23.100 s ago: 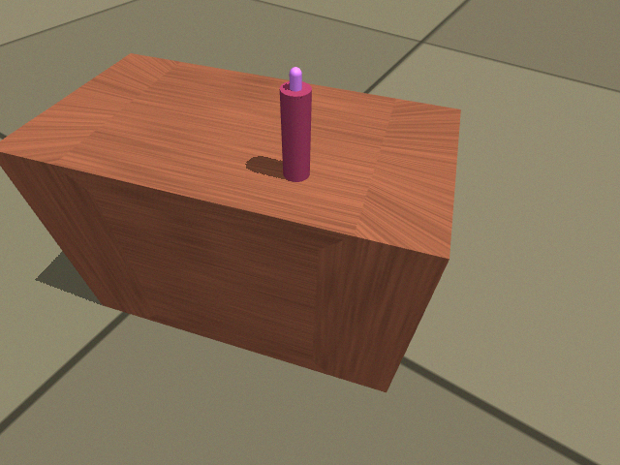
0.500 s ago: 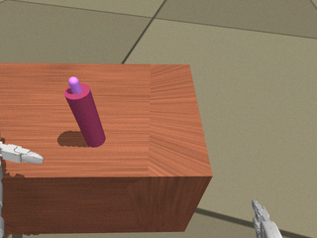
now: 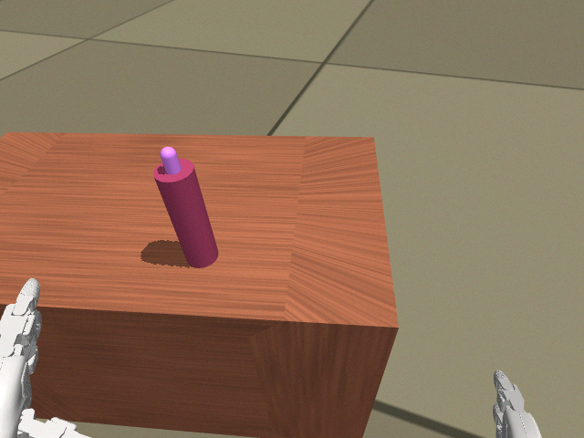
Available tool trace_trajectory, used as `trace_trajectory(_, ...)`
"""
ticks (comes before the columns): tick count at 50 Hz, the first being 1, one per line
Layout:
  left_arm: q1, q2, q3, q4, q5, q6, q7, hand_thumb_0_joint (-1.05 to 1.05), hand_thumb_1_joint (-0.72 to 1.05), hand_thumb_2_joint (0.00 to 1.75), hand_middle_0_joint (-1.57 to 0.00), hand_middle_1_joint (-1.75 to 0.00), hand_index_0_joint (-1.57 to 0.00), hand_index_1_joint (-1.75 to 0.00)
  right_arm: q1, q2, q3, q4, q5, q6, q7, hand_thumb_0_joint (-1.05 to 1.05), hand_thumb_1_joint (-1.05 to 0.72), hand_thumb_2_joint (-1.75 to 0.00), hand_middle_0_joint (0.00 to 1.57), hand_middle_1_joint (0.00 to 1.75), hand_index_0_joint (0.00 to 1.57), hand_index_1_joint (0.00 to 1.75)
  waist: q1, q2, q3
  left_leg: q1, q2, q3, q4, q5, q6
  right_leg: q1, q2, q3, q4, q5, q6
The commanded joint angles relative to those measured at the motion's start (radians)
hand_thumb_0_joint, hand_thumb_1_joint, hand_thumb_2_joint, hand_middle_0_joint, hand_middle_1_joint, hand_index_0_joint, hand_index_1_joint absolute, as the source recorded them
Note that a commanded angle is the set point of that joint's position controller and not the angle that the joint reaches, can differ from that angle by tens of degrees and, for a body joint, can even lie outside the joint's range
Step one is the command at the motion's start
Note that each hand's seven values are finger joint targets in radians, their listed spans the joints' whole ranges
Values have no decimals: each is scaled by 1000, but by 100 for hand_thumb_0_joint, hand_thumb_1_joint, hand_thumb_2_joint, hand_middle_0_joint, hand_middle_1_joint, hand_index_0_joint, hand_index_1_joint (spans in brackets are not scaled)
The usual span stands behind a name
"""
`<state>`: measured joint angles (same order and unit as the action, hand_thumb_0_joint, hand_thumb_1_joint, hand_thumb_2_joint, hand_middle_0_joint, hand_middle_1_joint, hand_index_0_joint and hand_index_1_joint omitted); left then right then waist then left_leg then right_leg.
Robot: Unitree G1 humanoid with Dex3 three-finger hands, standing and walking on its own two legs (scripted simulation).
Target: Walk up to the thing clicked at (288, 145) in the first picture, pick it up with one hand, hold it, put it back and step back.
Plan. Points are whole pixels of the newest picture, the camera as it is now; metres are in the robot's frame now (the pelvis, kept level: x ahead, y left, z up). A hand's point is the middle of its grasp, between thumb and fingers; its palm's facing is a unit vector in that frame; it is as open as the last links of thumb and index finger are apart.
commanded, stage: sink last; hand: left
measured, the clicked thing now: (187, 209) +0.47 +0.21 +0.07
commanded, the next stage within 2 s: home in 0.20 s
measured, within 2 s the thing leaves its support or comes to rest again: neither
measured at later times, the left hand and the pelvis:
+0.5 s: hand (49, 401) +0.17 +0.29 +0.06, palm faces +0.38 -0.83 -0.41, open 17.5 cm; pelvis -0.02 +0.00 +0.00, yaw -1 degrees
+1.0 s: hand (184, 429) +0.18 +0.18 -0.08, palm faces +0.07 -0.98 -0.17, open 17.6 cm; pelvis +0.01 +0.01 +0.00, yaw -1 degrees
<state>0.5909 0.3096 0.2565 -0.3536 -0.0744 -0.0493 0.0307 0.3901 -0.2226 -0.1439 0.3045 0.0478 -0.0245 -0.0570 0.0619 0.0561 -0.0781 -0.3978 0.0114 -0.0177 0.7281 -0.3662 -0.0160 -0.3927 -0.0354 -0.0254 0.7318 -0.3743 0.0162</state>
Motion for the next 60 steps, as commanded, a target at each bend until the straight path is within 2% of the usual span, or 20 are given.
trace_trajectory(1, -141, 186, 154, -167, -3, -100, 20, 0, -50, 1, -4, -4, -4, -3, -34, -77, -13, -169, -3, -68, -17, 0, 57, -4, 6, 5, 5, 5, -37, -122, 40, -6, -27, 63, -110, 53, 36, -30, 7, -2, -180, 54, 8)
trace_trajectory(7, -178, 235, 216, -124, 3, -160, 23, 0, -49, 2, -3, -4, -4, -3, -72, -135, -55, -176, -16, -108, -24, 0, 59, -3, 6, 5, 5, 5, -15, -64, 71, -35, -31, 61, -125, -60, 29, -30, -8, 49, -214, -137, 1)
trace_trajectory(13, -160, 275, 285, -36, 9, -201, 36, 0, -54, 3, -5, -5, -5, -5, -74, -161, -84, -171, -15, -141, -21, 0, 54, -5, 5, 5, 5, 5, -4, -41, 29, -14, -24, 56, -155, -10, 29, 30, 13, -2, -175, -20, -7)
trace_trajectory(16, -147, 238, 260, 80, 6, -210, 32, 0, -55, 6, -5, -5, -5, -6, -69, -145, -69, -153, -11, -141, -15, 0, 43, -14, 12, 13, 12, 13, 2, -77, 73, -40, -22, 49, -174, -27, 32, 30, 21, -19, -175, -21, -7)
trace_trajectory(20, -148, 167, 167, 161, 14, -226, 21, 0, -56, 6, -5, -6, -5, -6, -93, -80, 24, -157, -7, -159, -6, 0, 11, -46, 12, 17, 12, 17, 7, -51, 88, -50, -14, 43, -205, -41, 31, 25, 31, -31, -159, -10, -6)
trace_trajectory(24, -200, 106, 64, 128, 24, -241, 18, 0, -54, 7, -5, -6, -5, -6, -100, -21, 103, -121, -13, -174, 2, 0, -21, -52, 13, 19, 13, 19, 1, 8, 41, -33, -12, 32, -206, -19, 29, 35, 31, -31, -143, 26, -7)
trace_trajectory(29, -151, 94, 14, 195, 41, -212, 27, 0, -52, 8, -5, -6, -6, -6, -67, -88, 54, -63, -32, -181, -11, 0, -44, -64, 15, 22, 15, 22, -42, -3, -36, 27, -12, 37, -165, 106, 24, 34, 33, -32, -128, 130, -9)
trace_trajectory(30, -153, 122, 42, 217, 43, -199, 31, 0, -52, 8, -5, -6, -6, -6, -67, -135, 7, -47, -36, -178, -19, 0, -49, -66, 16, 23, 16, 23, -51, 1, -53, 44, -13, 40, -159, 121, 22, 25, 34, -30, -128, 142, -10)
trace_trajectory(33, -166, 86, -16, 282, 48, -168, 29, 0, -56, 5, -5, -6, -5, -5, -91, -167, -29, -45, -39, -171, -26, 0, -56, -71, 17, 24, 17, 24, -73, -35, -69, 66, -13, 38, -139, 179, 21, 20, 32, -29, -130, 188, -10)
trace_trajectory(35, -209, 27, -84, 332, 51, -150, 26, 0, -61, 2, -4, -5, -4, -4, -124, -144, -6, -62, -37, -175, -29, 0, -71, -81, 18, 27, 18, 27, -83, -70, -27, 50, -10, 33, -140, 147, 23, -5, 30, -31, -134, 158, -8)
trace_trajectory(38, -274, -69, -205, 443, 59, -137, 15, 0, -61, 2, -4, -4, -4, -4, -165, -15, 125, -46, -28, -171, -13, 0, -89, -90, 20, 30, 20, 30, -72, -100, 14, -10, -7, 22, -134, 100, 27, -44, 27, -37, -122, 111, -10)
trace_trajectory(42, -285, -46, -215, 483, 65, -128, 20, 0, -55, 6, -5, -5, -5, -5, -108, -34, 122, -82, -36, -154, -13, 0, -90, -90, 20, 30, 20, 30, -61, -42, -122, 38, -6, 34, -109, 222, 15, 21, 27, -35, -89, 220, -15)
trace_trajectory(43, -235, 21, -146, 541, 67, -114, 28, 0, -58, 4, -5, -5, -5, -5, -61, -82, 80, -56, -38, -146, -17, 0, -90, -90, 20, 30, 20, 30, -53, -13, -123, 43, -4, 39, -104, 259, 7, 25, 28, -30, -78, 241, -18)
trace_trajectory(44, -258, 11, -168, 522, 65, -108, 26, 0, -58, 4, -5, -5, -5, -5, -69, -61, 110, -64, -38, -141, -12, 0, -90, -90, 20, 30, 20, 30, -44, 20, -144, 45, -5, 40, -97, 297, 2, 45, 28, -28, -74, 272, -20)
trace_trajectory(47, -274, 44, -137, 536, 62, -83, 35, 0, -59, 3, -4, -4, -4, -4, -93, -84, 81, -62, -38, -116, -12, 0, -89, -90, 20, 30, 20, 30, -34, 59, -155, 39, -7, 50, -88, 354, -6, 70, 24, -16, -71, 318, -28)
trace_trajectory(48, -324, 103, -55, 426, 60, -91, 67, 0, -61, 1, -4, -4, -4, -4, -129, -119, 94, 94, -38, -107, -23, 0, -89, -90, 20, 30, 20, 30, -23, 64, -152, 41, -9, 44, -63, 310, -4, 67, 35, -20, -74, 290, -22)
trace_trajectory(51, -203, -37, -201, 511, 56, -53, 68, 0, -59, 3, -5, -4, -4, -4, -155, -97, 108, 53, -28, -107, -31, 0, -89, -90, 20, 30, 20, 30, -63, -1, -47, 6, -6, 44, -83, 212, 6, 26, 35, -24, -104, 222, -18)
trace_trajectory(53, -221, -72, -237, 526, 59, -44, 69, 0, -60, 3, -4, -4, -4, -4, -157, -99, 106, 86, -27, -103, -32, 0, -89, -90, 20, 30, 20, 30, -79, -22, -28, 2, 0, 40, -77, 205, 8, -3, 39, -31, -97, 217, -18)
trace_trajectory(57, -258, -100, -270, 540, 62, -40, 67, 0, -58, 4, -5, -5, -5, -5, -179, -103, 107, 106, -27, -102, -20, 0, -90, -90, 20, 30, 20, 30, -88, -89, -6, -26, 8, 26, -65, 189, 10, -38, 47, -47, -81, 199, -14)
trace_trajectory(60, -276, -34, -218, 478, 65, -36, 75, 0, -59, 3, -4, -4, -4, -4, -179, -110, 99, 111, -27, -103, -23, 0, -90, -90, 20, 30, 20, 30, -69, -103, -80, -10, 4, 32, -41, 214, 15, -13, 45, -41, -74, 222, -9)
